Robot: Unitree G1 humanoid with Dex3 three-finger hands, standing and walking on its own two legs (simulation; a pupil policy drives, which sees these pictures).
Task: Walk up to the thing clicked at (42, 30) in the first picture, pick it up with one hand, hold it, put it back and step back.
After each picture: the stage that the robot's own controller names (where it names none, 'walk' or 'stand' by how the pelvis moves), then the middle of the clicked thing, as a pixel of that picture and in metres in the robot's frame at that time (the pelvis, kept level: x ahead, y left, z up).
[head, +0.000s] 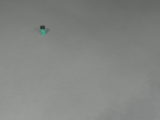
stand; (43, 30) +1.73 +0.50 -0.72
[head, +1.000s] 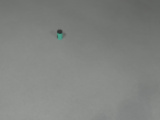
walk; (59, 34) +1.62 +0.19 -0.69
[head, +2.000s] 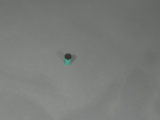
walk; (67, 59) +1.08 +0.11 -0.70
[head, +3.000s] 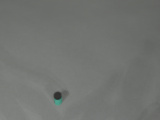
walk; (57, 98) +0.69 +0.17 -0.70
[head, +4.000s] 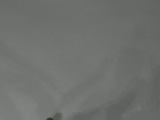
stand; out of the picture +0.46 +0.16 -0.71
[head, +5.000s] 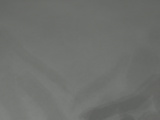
stand; out of the picture +0.39 +0.16 -0.72
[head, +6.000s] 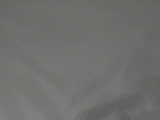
stand; out of the picture +0.36 +0.17 -0.71
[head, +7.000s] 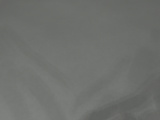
stand; out of the picture +0.35 +0.15 -0.72
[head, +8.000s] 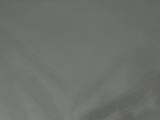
stand; out of the picture +0.34 +0.15 -0.73
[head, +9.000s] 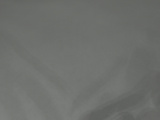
stand; out of the picture +0.33 +0.16 -0.73
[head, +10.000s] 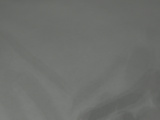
stand; out of the picture +0.32 +0.16 -0.73
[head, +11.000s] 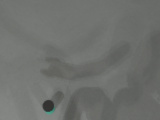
go down; (49, 107) +0.37 +0.16 -0.55
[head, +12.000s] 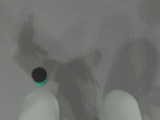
go down; (40, 77) +0.42 +0.18 -0.32
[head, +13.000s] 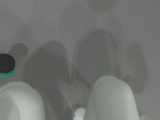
close in; (5, 66) +0.41 +0.20 -0.25
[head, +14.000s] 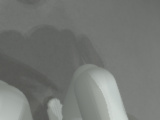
close; out of the picture +0.41 +0.23 -0.22
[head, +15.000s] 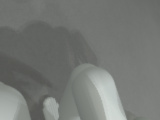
close; out of the picture +0.40 +0.23 -0.22
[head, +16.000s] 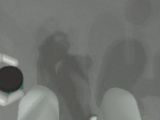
lift; (10, 83) +0.32 +0.23 -0.07
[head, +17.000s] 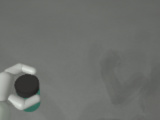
hold; (28, 93) +0.32 +0.17 +0.06
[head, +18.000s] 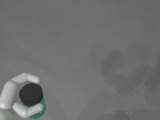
hold; (33, 101) +0.31 +0.16 +0.01
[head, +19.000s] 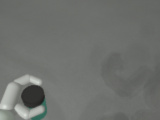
hold; (35, 103) +0.30 +0.16 +0.01
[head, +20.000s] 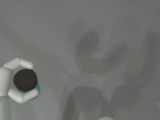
crouch; (28, 85) +0.36 +0.17 -0.06
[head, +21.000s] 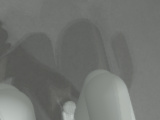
lower; out of the picture +0.40 +0.23 -0.19
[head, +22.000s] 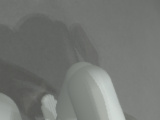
lower; out of the picture +0.42 +0.25 -0.23
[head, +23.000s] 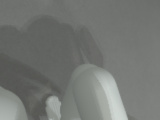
lower; out of the picture +0.41 +0.25 -0.22
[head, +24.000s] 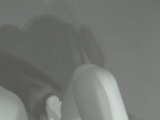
lower; out of the picture +0.41 +0.25 -0.22
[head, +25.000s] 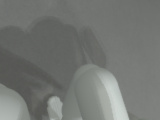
lower; out of the picture +0.40 +0.24 -0.23
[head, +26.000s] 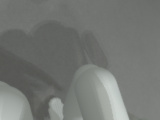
open; out of the picture +0.41 +0.23 -0.23
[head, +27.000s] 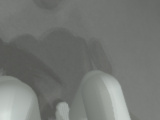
stand; out of the picture +0.40 +0.22 -0.24
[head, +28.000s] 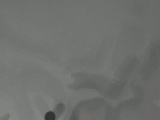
stand; (50, 118) +0.37 +0.16 -0.58
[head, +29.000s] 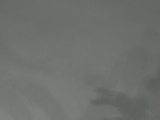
stand; out of the picture +0.35 +0.15 -0.66
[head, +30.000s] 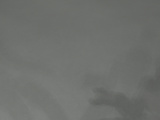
stand; out of the picture +0.35 +0.15 -0.67
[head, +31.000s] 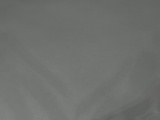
stand; out of the picture +0.37 +0.14 -0.72
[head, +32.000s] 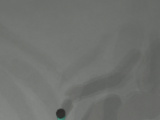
walk; (60, 115) +0.42 +0.10 -0.71
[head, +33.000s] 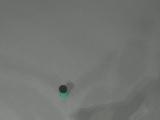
walk; (63, 91) +0.67 +0.18 -0.69
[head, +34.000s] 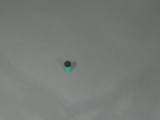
stand; (67, 67) +1.00 +0.16 -0.70
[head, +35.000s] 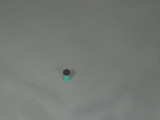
stand; (66, 75) +0.99 +0.14 -0.72
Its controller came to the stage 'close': yes
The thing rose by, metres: 0.73
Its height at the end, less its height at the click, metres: +0.00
